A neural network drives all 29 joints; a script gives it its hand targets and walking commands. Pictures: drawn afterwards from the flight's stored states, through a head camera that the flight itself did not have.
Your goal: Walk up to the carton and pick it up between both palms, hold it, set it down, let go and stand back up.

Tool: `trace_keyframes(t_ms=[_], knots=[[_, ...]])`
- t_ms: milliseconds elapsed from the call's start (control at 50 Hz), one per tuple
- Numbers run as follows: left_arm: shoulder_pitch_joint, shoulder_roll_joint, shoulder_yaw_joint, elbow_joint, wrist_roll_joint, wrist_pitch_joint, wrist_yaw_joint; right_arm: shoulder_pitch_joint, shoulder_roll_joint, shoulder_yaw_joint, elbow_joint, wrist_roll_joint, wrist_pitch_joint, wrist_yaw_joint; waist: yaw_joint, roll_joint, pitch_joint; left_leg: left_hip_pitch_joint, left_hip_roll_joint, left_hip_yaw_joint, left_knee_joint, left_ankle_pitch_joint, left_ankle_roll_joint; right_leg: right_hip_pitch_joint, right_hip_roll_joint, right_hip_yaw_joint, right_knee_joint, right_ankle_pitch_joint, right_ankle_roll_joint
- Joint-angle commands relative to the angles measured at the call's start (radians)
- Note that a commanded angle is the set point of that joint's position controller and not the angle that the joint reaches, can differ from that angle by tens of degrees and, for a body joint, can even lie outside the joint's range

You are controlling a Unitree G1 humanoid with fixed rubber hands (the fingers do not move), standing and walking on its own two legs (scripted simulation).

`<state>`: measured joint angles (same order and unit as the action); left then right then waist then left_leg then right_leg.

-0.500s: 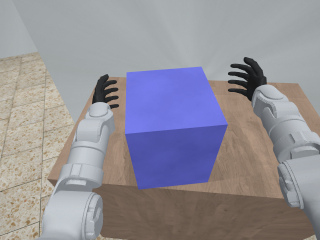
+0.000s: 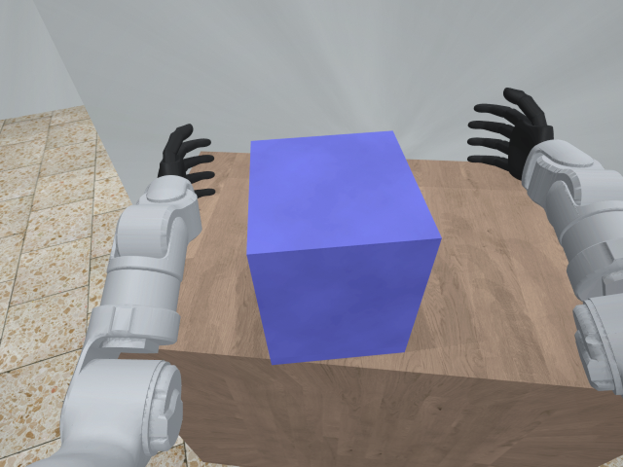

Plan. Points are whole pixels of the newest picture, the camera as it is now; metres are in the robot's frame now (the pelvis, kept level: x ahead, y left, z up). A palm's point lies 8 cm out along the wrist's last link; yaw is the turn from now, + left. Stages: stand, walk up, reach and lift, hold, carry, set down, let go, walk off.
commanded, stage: set down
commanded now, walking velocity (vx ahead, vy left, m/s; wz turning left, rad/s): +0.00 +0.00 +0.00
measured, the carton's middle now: (330, 250) +0.42 +0.03 +0.06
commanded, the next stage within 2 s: none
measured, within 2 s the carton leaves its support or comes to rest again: neither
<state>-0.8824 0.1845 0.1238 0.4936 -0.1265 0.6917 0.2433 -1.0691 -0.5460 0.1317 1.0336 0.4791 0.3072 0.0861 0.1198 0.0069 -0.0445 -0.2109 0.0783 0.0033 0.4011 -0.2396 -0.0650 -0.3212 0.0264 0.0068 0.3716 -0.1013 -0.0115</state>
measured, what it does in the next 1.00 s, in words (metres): stands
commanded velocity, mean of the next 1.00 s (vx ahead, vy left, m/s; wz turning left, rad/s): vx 0.00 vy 0.00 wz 0.00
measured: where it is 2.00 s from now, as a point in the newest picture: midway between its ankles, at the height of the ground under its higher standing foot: outside the picture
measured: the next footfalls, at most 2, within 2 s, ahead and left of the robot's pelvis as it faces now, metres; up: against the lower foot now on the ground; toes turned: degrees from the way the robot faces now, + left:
none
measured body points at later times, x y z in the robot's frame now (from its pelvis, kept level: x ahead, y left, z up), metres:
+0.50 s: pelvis -0.01 +0.00 +0.00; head -0.01 -0.01 +0.45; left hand +0.35 +0.22 +0.15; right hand +0.41 -0.22 +0.15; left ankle -0.02 +0.16 -0.74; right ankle +0.05 -0.11 -0.74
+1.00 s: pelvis -0.01 +0.00 +0.00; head -0.01 -0.01 +0.45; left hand +0.29 +0.21 +0.09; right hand +0.34 -0.23 +0.09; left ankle -0.02 +0.16 -0.74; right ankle +0.05 -0.11 -0.74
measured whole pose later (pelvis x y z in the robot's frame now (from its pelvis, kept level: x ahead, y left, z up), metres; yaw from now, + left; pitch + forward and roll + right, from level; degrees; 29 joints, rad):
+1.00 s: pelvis -0.01 +0.00 +0.00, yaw +0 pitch +2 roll +0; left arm -0.14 0.12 0.09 -0.11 -0.13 0.63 0.20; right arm -0.28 -0.44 -0.02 0.34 0.41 0.23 0.09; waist 0.06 0.01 -0.04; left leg -0.21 0.07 0.00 0.40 -0.22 -0.07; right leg -0.32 0.02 0.01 0.37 -0.08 -0.02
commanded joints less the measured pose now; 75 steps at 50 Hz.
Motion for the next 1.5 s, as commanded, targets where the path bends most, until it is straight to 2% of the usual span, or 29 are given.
trace_keyframes(t_ms=[0,40,80,100,180,260,300,320,380,440,460,560,580,720,760,800,940,980,1000,1080,1120,1160,1260,1320,1360,1420,1440,1460,1480], knots=[[-0.428,0.136,0.023,-0.427,-0.047,-0.007,0.004,-0.46,-0.215,-0.063,-0.384,0.032,-0.034,0.009,-0.017,-0.013,-0.597,-0.019,-0.111,0.047,-0.035,0.422,-0.035,0.469,0.055,-0.004,0.002,0.379,0.009],[-0.373,0.142,0.028,-0.416,-0.032,-0.008,-0.003,-0.373,-0.206,-0.054,-0.361,0.012,-0.024,0.006,-0.038,-0.037,-0.55,-0.043,-0.112,0.038,-0.056,0.347,-0.015,0.492,0.043,0.002,-0.008,0.328,0.012],[-0.282,0.14,0.047,-0.391,-0.021,-0.007,-0.011,-0.343,-0.176,-0.017,-0.415,0.027,-0.028,0.01,-0.007,-0.067,-0.532,-0.057,-0.114,0.045,-0.064,0.32,-0.002,0.507,0.046,0.01,-0.01,0.299,0.015],[-0.316,0.117,0.016,-0.422,-0.039,-0.016,-0.012,-0.361,-0.177,-0.052,-0.402,0.024,-0.035,0.011,-0.037,-0.043,-0.531,-0.055,-0.118,0.043,-0.069,0.306,-0.003,0.485,0.046,0.008,-0.009,0.271,0.013],[-0.277,0.113,0.034,-0.54,-0.029,-0.009,-0.016,-0.305,-0.186,-0.106,-0.484,-0.001,-0.046,0.004,-0.054,-0.035,-0.582,-0.005,-0.119,0.037,-0.057,0.34,-0.006,0.487,0.05,0.0,-0.007,0.292,0.017],[-0.165,0.082,0.01,-0.539,-0.03,-0.01,-0.024,-0.204,-0.181,-0.112,-0.474,-0.032,-0.037,0.015,-0.077,-0.05,-0.484,-0.019,-0.114,0.03,-0.084,0.233,0.014,0.441,0.043,-0.005,-0.024,0.152,0.013],[-0.082,0.082,0.042,-0.601,-0.01,-0.006,-0.033,-0.137,-0.171,-0.102,-0.583,-0.027,-0.054,0.009,-0.052,-0.064,-0.511,0.01,-0.114,0.036,-0.086,0.297,0.015,0.497,0.048,0.0,-0.031,0.225,0.007],[-0.066,0.058,0.013,-0.641,-0.018,0.0,-0.037,-0.121,-0.179,-0.134,-0.589,-0.024,-0.053,0.004,-0.08,-0.049,-0.52,0.028,-0.117,0.027,-0.08,0.329,0.008,0.495,0.053,-0.003,-0.023,0.249,0.011],[-0.022,0.065,0.023,-0.658,-0.008,0.006,-0.037,-0.077,-0.17,-0.144,-0.601,-0.029,-0.044,0.008,-0.073,-0.044,-0.432,-0.013,-0.118,0.027,-0.098,0.221,0.02,0.457,0.047,-0.004,-0.035,0.122,0.005],[0.087,0.066,0.047,-0.709,-0.002,-0.001,-0.04,0.025,-0.163,-0.135,-0.693,-0.018,-0.063,0.003,-0.069,-0.074,-0.441,-0.006,-0.124,0.028,-0.093,0.263,0.035,0.507,0.037,0.007,-0.028,0.197,0.008],[-0.028,0.069,0.024,-0.732,-0.027,-0.009,-0.039,-0.098,-0.18,-0.174,-0.748,-0.029,-0.063,0.0,-0.073,-0.057,-0.478,-0.031,-0.127,0.032,-0.093,0.219,0.028,0.463,0.042,0.008,-0.029,0.13,0.007],[0.048,0.075,0.035,-0.763,-0.028,-0.017,-0.023,-0.005,-0.151,-0.172,-0.776,-0.03,-0.046,0.009,-0.054,-0.091,-0.414,-0.059,-0.125,0.039,-0.123,0.098,0.049,0.441,0.028,0.022,-0.037,0.006,0.006],[0.249,0.0,0.031,-0.713,0.006,-0.014,-0.031,0.21,-0.122,-0.15,-0.7,-0.026,-0.046,0.013,-0.082,-0.084,-0.338,-0.025,-0.117,0.026,-0.131,0.129,0.051,0.48,0.029,0.019,-0.042,0.05,0.004],[0.353,-0.001,0.015,-0.878,0.02,-0.046,-0.051,0.327,-0.111,-0.189,-0.884,-0.048,-0.093,-0.006,-0.095,-0.081,-0.366,0.04,-0.126,0.032,-0.115,0.226,0.042,0.472,0.036,0.007,-0.04,0.126,0.004],[0.303,0.014,0.016,-0.915,0.016,-0.063,-0.046,0.277,-0.134,-0.202,-0.958,-0.052,-0.104,-0.011,-0.072,-0.06,-0.355,0.009,-0.122,0.039,-0.117,0.193,0.039,0.449,0.037,0.009,-0.038,0.084,0.0],[0.432,-0.021,0.007,-0.913,0.021,-0.074,-0.049,0.412,-0.112,-0.207,-0.941,-0.058,-0.116,-0.007,-0.094,-0.08,-0.324,0.029,-0.118,0.033,-0.128,0.188,0.041,0.45,0.039,0.01,-0.047,0.071,-0.005],[0.526,-0.03,-0.031,-0.943,0.007,-0.133,-0.037,0.533,-0.086,-0.236,-1.028,-0.092,-0.142,0.003,-0.084,-0.1,-0.272,-0.005,-0.113,0.039,-0.151,0.079,0.054,0.414,0.027,0.008,-0.048,-0.038,-0.007],[0.659,-0.062,-0.05,-0.971,0.018,-0.157,-0.044,0.676,-0.057,-0.219,-1.034,-0.066,-0.161,0.006,-0.093,-0.074,-0.26,0.036,-0.11,0.038,-0.146,0.148,0.045,0.434,0.029,0.012,-0.054,0.013,-0.011],[0.555,-0.029,-0.049,-0.993,0.013,-0.174,-0.042,0.591,-0.074,-0.245,-1.054,-0.076,-0.175,0.003,-0.092,-0.046,-0.283,0.026,-0.113,0.039,-0.136,0.147,0.041,0.391,0.027,0.01,-0.047,0.013,-0.018],[0.629,-0.054,-0.054,-0.92,0.024,-0.204,-0.027,0.664,-0.051,-0.234,-1.053,-0.099,-0.187,0.016,-0.077,-0.089,-0.197,-0.021,-0.102,0.038,-0.17,0.018,0.062,0.385,0.021,0.017,-0.069,-0.118,-0.021],[0.787,-0.096,-0.063,-0.944,0.035,-0.241,-0.043,0.836,-0.025,-0.234,-1.048,-0.103,-0.223,0.021,-0.088,-0.115,-0.202,0.025,-0.099,0.028,-0.16,0.116,0.057,0.425,0.024,0.017,-0.063,-0.01,-0.024],[0.699,-0.07,-0.076,-0.912,0.027,-0.264,-0.043,0.722,-0.047,-0.247,-1.069,-0.117,-0.244,0.014,-0.088,-0.08,-0.195,0.0,-0.107,0.039,-0.161,0.074,0.049,0.389,0.018,0.017,-0.075,-0.065,-0.022],[0.845,-0.087,-0.082,-0.865,0.055,-0.33,-0.05,0.928,-0.005,-0.23,-1.065,-0.155,-0.29,0.012,-0.12,-0.123,-0.149,0.022,-0.108,0.037,-0.158,0.064,0.059,0.402,-0.001,0.033,-0.087,-0.056,-0.021],[0.765,-0.053,-0.082,-0.88,0.042,-0.374,-0.039,0.864,0.011,-0.239,-1.099,-0.167,-0.319,0.009,-0.098,-0.09,-0.135,-0.018,-0.108,0.051,-0.163,-0.008,0.061,0.362,-0.008,0.035,-0.093,-0.166,-0.023],[0.82,-0.07,-0.093,-0.815,0.042,-0.374,-0.04,0.917,0.03,-0.233,-1.105,-0.177,-0.329,0.018,-0.102,-0.126,-0.133,-0.035,-0.107,0.05,-0.163,-0.027,0.066,0.348,-0.004,0.032,-0.092,-0.165,-0.028],[0.901,-0.093,-0.119,-0.735,0.046,-0.372,-0.059,1.002,0.022,-0.237,-1.064,-0.199,-0.326,0.008,-0.15,-0.125,-0.104,0.005,-0.107,0.047,-0.161,-0.026,0.063,0.357,-0.012,0.028,-0.1,-0.142,-0.023],[0.867,-0.072,-0.095,-0.791,0.052,-0.391,-0.051,0.978,0.02,-0.259,-1.115,-0.196,-0.34,0.012,-0.12,-0.115,-0.12,-0.005,-0.106,0.053,-0.159,-0.016,0.061,0.339,-0.008,0.031,-0.091,-0.148,-0.026],[0.912,-0.079,-0.1,-0.709,0.059,-0.381,-0.061,1.021,0.038,-0.232,-1.058,-0.206,-0.333,0.008,-0.143,-0.127,-0.075,-0.003,-0.11,0.053,-0.153,-0.024,0.065,0.351,-0.017,0.037,-0.104,-0.144,-0.018],[0.889,-0.069,-0.101,-0.782,0.066,-0.396,-0.054,1.009,0.035,-0.229,-1.108,-0.193,-0.338,0.015,-0.12,-0.106,-0.102,-0.007,-0.102,0.047,-0.158,-0.009,0.063,0.365,-0.012,0.032,-0.096,-0.136,-0.027]])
